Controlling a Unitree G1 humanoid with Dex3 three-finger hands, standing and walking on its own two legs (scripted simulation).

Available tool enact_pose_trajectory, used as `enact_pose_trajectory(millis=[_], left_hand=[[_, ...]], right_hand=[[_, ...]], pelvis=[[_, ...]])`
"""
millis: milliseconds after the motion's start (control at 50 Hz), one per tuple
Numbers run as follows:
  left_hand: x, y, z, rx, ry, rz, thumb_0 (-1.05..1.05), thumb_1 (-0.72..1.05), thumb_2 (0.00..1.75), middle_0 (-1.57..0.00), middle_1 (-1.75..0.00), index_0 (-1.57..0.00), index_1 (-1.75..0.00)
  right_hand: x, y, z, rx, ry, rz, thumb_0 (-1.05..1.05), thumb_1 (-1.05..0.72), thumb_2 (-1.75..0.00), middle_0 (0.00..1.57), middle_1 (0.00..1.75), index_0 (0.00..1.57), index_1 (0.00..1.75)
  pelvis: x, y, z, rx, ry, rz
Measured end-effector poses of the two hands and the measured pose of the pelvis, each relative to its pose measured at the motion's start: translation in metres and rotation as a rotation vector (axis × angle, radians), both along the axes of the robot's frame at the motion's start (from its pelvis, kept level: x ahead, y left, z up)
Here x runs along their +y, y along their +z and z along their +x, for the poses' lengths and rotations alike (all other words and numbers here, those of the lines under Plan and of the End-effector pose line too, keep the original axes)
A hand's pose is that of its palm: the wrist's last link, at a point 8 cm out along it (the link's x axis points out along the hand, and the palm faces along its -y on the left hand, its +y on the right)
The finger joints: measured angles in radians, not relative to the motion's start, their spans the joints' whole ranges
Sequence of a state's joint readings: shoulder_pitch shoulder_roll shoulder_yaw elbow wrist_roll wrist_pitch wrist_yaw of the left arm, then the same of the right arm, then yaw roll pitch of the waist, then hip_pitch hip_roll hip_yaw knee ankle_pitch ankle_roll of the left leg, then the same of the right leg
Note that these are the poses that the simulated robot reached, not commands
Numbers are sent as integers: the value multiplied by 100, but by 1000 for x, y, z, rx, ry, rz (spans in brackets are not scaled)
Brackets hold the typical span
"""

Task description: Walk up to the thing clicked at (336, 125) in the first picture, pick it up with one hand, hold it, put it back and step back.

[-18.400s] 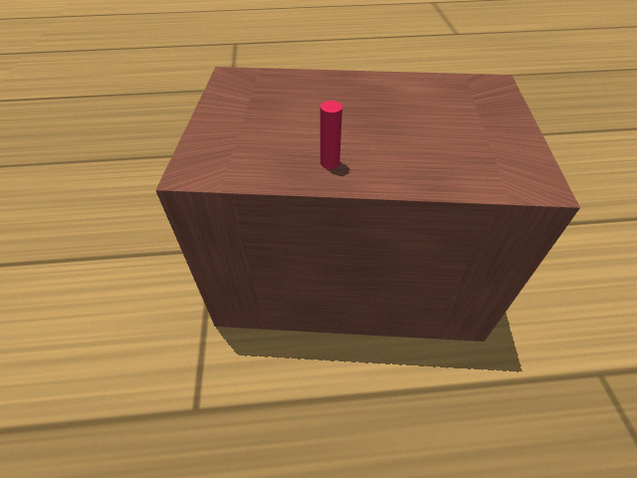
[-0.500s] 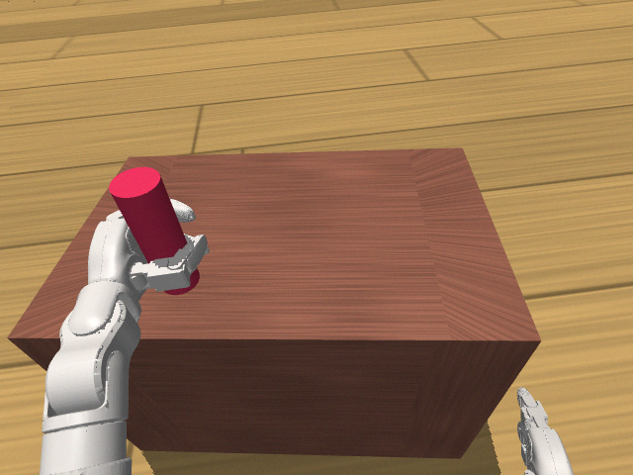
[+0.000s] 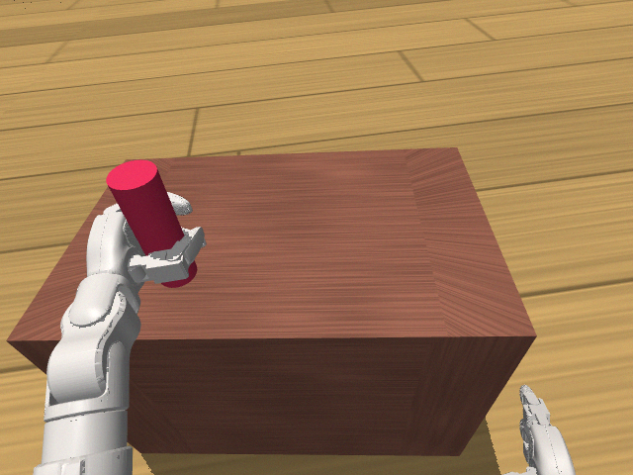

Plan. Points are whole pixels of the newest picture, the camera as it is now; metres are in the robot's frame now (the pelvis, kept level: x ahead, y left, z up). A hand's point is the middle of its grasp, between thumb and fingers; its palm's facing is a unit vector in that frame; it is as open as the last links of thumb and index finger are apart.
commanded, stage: hold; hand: left
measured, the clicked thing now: (158, 229) +0.34 +0.18 +0.19
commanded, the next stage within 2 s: crouch in 0.20 s
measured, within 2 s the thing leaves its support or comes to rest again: neither
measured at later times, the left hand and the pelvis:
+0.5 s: hand (174, 241) +0.34 +0.17 +0.17, palm faces +0.12 -0.99 +0.03, open 6.2 cm; pelvis +0.00 +0.00 +0.00, yaw +0 degrees
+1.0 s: hand (204, 234) +0.44 +0.18 +0.09, palm faces +0.11 -0.99 +0.01, open 6.2 cm; pelvis -0.01 +0.00 -0.01, yaw -1 degrees
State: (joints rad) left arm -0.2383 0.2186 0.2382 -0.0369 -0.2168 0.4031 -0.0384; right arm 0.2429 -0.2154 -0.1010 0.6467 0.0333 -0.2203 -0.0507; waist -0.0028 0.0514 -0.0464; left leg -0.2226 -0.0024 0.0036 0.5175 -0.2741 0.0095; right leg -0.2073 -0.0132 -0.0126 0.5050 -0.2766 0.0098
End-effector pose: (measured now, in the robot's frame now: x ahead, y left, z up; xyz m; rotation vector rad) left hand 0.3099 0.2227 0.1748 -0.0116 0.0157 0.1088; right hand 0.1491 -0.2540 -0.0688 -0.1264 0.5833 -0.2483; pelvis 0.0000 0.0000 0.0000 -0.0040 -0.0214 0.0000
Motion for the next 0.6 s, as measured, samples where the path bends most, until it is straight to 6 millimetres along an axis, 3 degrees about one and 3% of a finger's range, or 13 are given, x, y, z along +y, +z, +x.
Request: enact_pose_trajectory(millis=[220,340,460,600], left_hand=[[5,18,-3,-65,-5,38,-4,3,114,-93,-112,-96,-114],[0,6,0,7,-26,14,-4,3,114,-93,-112,-96,-114],[1,-2,2,0,5,-10,-4,3,113,-93,-112,-96,-114],[3,-27,24,56,15,-5,-4,3,113,-93,-112,-96,-114]], right_hand=[[-2,-5,-2,30,-8,-8,-1,53,-5,5,5,5,5],[3,-2,5,-4,6,10,-1,53,-5,5,5,5,5],[1,-2,-2,10,11,-2,-1,55,-4,5,5,5,5],[2,-4,-6,39,18,-10,-1,56,-4,5,5,5,5]], pelvis=[[1,0,-1,-5,2,-3],[1,0,-3,-1,2,-1],[-2,0,-2,3,4,1],[-4,-1,-5,18,4,1]])
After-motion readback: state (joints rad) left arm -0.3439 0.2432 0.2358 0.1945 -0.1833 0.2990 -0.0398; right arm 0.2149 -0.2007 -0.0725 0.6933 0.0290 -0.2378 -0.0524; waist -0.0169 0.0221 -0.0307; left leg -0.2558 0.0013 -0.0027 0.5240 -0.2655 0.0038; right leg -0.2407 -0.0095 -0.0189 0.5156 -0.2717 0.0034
